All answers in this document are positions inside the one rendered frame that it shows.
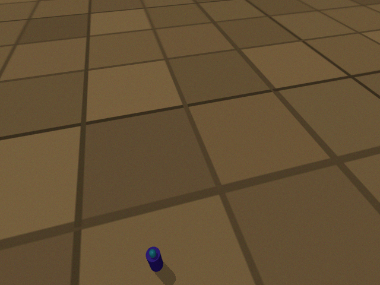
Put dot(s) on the bottle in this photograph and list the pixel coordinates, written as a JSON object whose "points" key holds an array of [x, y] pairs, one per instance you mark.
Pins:
{"points": [[154, 259]]}

